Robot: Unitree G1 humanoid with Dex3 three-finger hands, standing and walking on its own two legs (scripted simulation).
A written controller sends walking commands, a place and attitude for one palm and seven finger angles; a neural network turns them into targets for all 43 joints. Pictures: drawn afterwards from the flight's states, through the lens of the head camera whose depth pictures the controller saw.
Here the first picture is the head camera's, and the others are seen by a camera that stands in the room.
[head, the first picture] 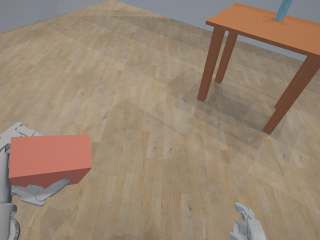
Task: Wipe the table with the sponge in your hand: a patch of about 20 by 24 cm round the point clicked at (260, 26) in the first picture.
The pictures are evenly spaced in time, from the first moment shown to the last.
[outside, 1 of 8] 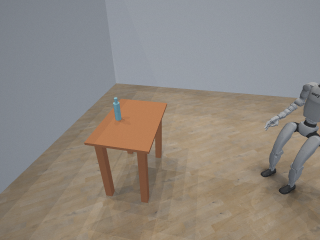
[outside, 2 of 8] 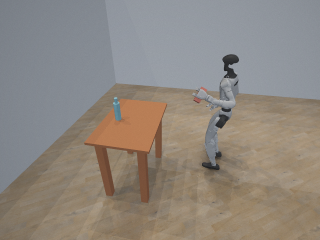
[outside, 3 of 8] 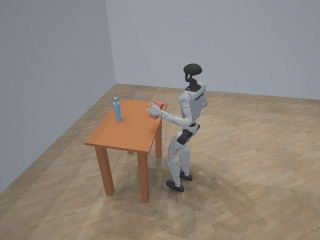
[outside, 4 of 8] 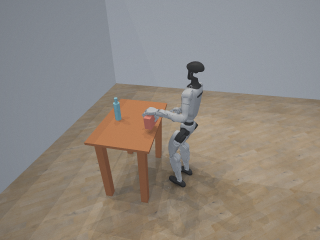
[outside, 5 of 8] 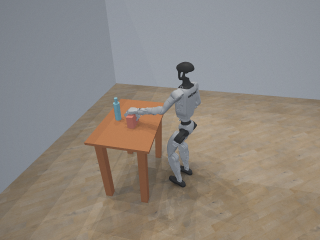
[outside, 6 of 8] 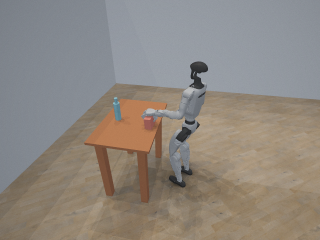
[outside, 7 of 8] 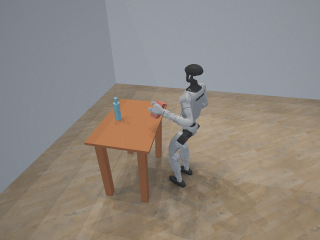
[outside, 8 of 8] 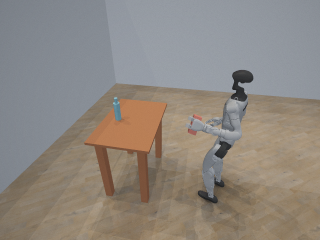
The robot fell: no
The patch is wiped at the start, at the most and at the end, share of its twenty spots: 0.00 1.00 1.00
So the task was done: yes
